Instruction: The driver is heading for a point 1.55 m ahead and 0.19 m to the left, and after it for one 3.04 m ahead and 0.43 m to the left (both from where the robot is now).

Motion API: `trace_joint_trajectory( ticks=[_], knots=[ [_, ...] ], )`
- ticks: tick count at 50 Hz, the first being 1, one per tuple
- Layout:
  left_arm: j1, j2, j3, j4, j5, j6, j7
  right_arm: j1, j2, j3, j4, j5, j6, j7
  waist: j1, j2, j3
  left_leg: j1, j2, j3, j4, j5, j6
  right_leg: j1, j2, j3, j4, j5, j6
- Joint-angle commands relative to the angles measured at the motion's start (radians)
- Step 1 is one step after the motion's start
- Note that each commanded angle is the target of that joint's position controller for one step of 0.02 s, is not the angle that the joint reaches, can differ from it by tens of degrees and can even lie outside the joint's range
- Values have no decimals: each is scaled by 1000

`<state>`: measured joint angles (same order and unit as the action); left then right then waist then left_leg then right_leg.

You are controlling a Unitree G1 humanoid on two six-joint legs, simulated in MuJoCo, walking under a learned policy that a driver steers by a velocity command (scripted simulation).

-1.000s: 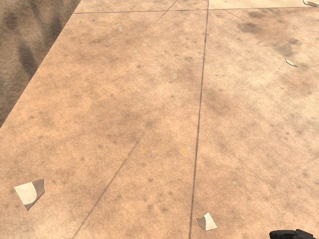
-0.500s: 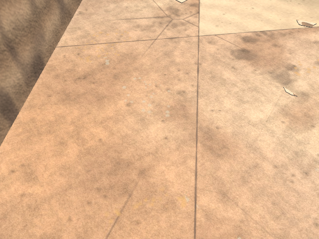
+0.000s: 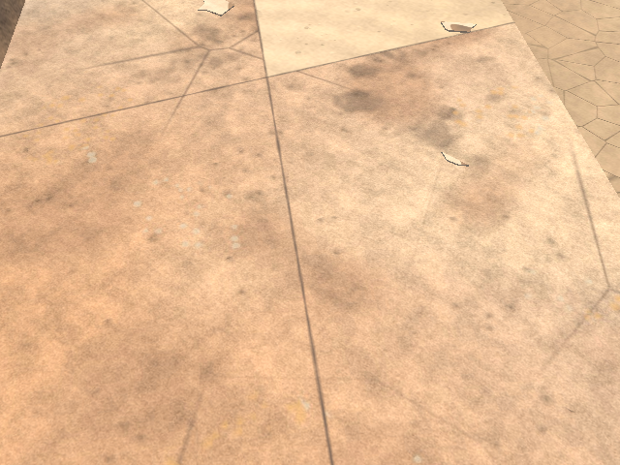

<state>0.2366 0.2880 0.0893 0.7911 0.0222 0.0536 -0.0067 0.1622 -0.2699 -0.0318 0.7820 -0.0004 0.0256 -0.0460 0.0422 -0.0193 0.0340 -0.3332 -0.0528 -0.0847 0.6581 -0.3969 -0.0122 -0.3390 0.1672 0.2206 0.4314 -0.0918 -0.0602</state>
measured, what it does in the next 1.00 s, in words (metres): steps on the spot, turning left: left foot, then right foot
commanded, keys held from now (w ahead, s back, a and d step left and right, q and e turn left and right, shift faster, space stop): e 0.10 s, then no key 0.02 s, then q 0.82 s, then e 0.06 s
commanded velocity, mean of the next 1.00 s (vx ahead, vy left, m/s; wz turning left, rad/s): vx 0.00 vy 0.00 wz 0.19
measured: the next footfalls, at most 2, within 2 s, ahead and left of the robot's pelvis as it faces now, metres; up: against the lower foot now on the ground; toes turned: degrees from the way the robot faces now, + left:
left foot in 0.04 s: +0.05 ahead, +0.11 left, +0.00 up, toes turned -7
right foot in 0.44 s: -0.01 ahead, -0.09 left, +0.00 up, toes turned +2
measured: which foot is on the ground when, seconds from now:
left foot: up 0.00-0.02, down 0.04-0.44, up 0.46-0.78, down 0.80-1.00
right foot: down 0.00-0.04, up 0.06-0.42, down 0.44-0.80, up 0.82-1.00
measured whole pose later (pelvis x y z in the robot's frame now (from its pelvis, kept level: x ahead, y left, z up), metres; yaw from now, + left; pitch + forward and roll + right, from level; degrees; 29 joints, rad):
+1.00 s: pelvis -0.03 +0.07 +0.01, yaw +17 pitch +0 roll -1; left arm 0.16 0.31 0.05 0.82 0.02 0.05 0.01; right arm 0.21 -0.29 -0.06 0.77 0.00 0.04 0.00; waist 0.00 -0.04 0.09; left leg -0.21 -0.09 -0.06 0.42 -0.19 0.09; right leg -0.46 -0.02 0.02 1.04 -0.38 0.03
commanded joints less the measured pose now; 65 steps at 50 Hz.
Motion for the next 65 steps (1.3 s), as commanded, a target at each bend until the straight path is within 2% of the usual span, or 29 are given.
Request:
trace_joint_trajectory(
  ticks=[1, 2, 3, 4, 6, 8, 12, 15, 18, 21, 22, 23, 24, 26, 27, 29, 34, 38, 39, 40, 41, 42, 44, 47, 54, 59, 62, 64, 65],
  knots=[
    [-45, 139, 33, -63, -16, -4, 1, 143, -94, -22, -32, 2, -30, -16, -83, -96, -82, 191, -6, 7, -313, 102, 39, 13, -207, 307, -89, -134, -51],
    [-12, 85, 20, -69, -25, -7, 4, 121, -172, -39, -43, -13, -33, -25, -49, 51, -75, 257, 164, -163, -449, 29, 80, -80, -112, 206, 41, -343, 14],
    [18, 59, 17, -84, -31, -15, 10, 36, -261, -54, -88, -25, -27, -23, -21, 239, -63, 261, 420, -445, -508, 35, 183, -232, 57, -49, 288, -442, 57],
    [-12, 150, 36, -69, 11, -17, 14, 21, -234, -53, -85, -37, -20, -15, -33, 149, -30, 122, 449, -403, -468, 187, 251, -211, -26, -88, 493, -449, 71],
    [26, 139, 40, -38, 11, -10, 3, -37, -121, -22, -97, -24, -24, -4, 14, 88, -10, 77, 313, -203, -409, 381, 210, -152, -47, -84, 651, -349, 74],
    [59, 109, 29, -18, 7, 3, -9, -20, -107, -16, -97, -23, -29, 0, 6, 158, -34, 140, 244, -115, -368, 533, 193, -164, -30, -87, 724, -322, 86],
    [-10, 43, -11, -11, -7, 13, 3, 66, -76, 2, -41, -18, -48, 11, -38, 161, -55, 261, 225, -103, -328, 667, 196, -105, -59, -75, 451, -321, 110],
    [-65, 51, -24, -4, -15, 17, 27, 108, -148, -19, -8, -17, -38, 23, -74, 225, -50, 280, 204, -150, -292, 709, 194, 5, -82, -208, 218, -378, 113],
    [-44, 74, -23, 9, -36, 3, 49, 141, -192, -44, 18, -13, -25, 34, -65, 225, -57, 320, 228, -235, -245, 861, 199, 35, -81, -205, 76, -303, 85],
    [23, 96, -20, 35, -20, -28, 66, 83, -162, -46, 6, 2, -19, 35, -23, 151, -109, 154, 191, -241, -194, 695, 129, 300, -162, -159, -129, -60, 40],
    [34, 144, -12, 28, 0, -37, 72, 74, -113, -36, -12, 9, -22, 37, -22, 34, -133, 16, 135, -189, -106, 461, 90, 416, -304, -48, -138, 14, 0],
    [-16, 218, 6, 31, -5, -29, 67, 64, -69, -27, -33, 19, -17, 34, -41, -190, -61, -120, -21, -7, -5, 82, 61, 367, -454, 65, -125, 293, -105],
    [-24, 157, -5, 17, -7, -31, 61, 73, -118, -43, -11, -2, -4, 23, -11, -191, -61, -133, -18, 50, 227, -200, 53, 329, -546, 89, -123, 423, -201],
    [-84, 82, -29, -4, -4, -31, 58, 107, -130, -63, 21, -13, 18, 29, -55, -75, -8, -143, 14, 37, 415, -164, 34, 249, -479, -30, -122, 435, -193],
    [-100, 76, -33, -6, -1, -32, 62, 106, -120, -63, 20, -15, 27, 39, -67, -94, 11, -152, 22, 39, 409, -119, 25, 239, -441, -85, -120, 418, -161],
    [-88, 97, -28, -2, 3, -33, 64, 95, -103, -58, 17, -16, 36, 59, -54, -140, 13, -164, 23, 67, 358, -74, -5, 275, -396, -145, -107, 402, -138],
    [-53, 149, -12, 9, 5, -35, 47, 23, -81, -45, -35, -5, 44, 82, -14, -154, -15, -53, 41, 127, 127, -58, 1, 279, -433, -182, -57, 387, -136],
    [-79, 178, 1, 6, -2, -33, 34, 63, -91, -50, -44, -6, 34, 82, -52, -130, -37, 96, 17, 176, -99, 62, 42, 217, -438, -221, 64, 291, -82],
    [-61, 171, 2, 13, -1, -34, 31, 91, -106, -54, -38, -15, 22, 74, -75, -63, -49, 188, 15, 132, -222, 185, 58, 150, -410, -260, 163, 162, -30],
    [-25, 130, -6, -1, 4, -32, 26, 126, -207, -77, -42, -29, 4, 62, -79, 183, -72, 310, 202, -159, -355, 365, 106, -17, -317, -350, 417, -144, 43],
    [-109, 63, -29, -75, 1, -17, 37, 192, -335, -107, -40, -14, -1, 66, -112, 348, -84, 301, 439, -482, -365, 722, 290, -208, -130, -307, 582, -592, 78],
    [-122, 99, -25, -63, 5, -5, 46, 219, -283, -100, -26, -1, -1, 66, -119, 171, -93, 296, 418, -428, -356, 655, 333, -205, -175, -193, 702, -565, 72],
    [-103, 110, -19, -36, -14, -10, 36, 72, -191, -73, -53, -6, 11, 51, -53, 97, 5, 198, 290, -273, -370, 464, 267, -209, -212, -169, 681, -388, 66],
    [-57, 121, -14, -17, 10, -12, 22, 35, -167, -64, -70, -1, 13, 45, -36, 125, -42, 215, 211, -213, -362, 511, 230, -169, -191, -187, 658, -285, 84],
    [-43, 60, -37, 30, -4, 8, 17, 56, -82, -10, -19, -29, -12, 26, -62, 123, -43, 196, 221, -139, -421, 361, 210, -27, -202, -193, 375, -256, 90],
    [-41, 91, -33, 46, -14, -3, 19, 43, -158, -20, 14, -26, -9, 11, -66, 120, 0, 179, 262, -149, -369, 377, 227, 32, -158, -204, 260, -322, 57],
    [-11, 71, -38, 52, -17, -18, 22, 33, -161, -27, 23, -16, -5, 3, -49, 99, -15, 223, 287, -145, -300, 536, 236, 42, -153, -224, 196, -324, 39],
    [19, 58, -43, 57, -16, -30, 23, 22, -167, -35, 31, -12, -2, -1, -19, 78, -26, 211, 268, -103, -235, 573, 197, 116, -154, -212, 23, -174, 19],
    [26, 88, -37, 56, -8, -37, 25, 17, -161, -37, 26, -14, -5, -2, -20, 39, -34, 172, 229, -68, -170, 514, 156, 162, -189, -126, -38, -65, -3]
  ],
)
Keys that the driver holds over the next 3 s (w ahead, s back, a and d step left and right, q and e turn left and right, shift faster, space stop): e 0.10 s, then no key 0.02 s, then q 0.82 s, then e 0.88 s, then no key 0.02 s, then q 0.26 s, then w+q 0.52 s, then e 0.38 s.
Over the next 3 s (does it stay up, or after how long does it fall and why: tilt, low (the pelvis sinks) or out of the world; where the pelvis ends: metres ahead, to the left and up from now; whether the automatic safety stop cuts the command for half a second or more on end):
stays up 0.24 0.20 -0.02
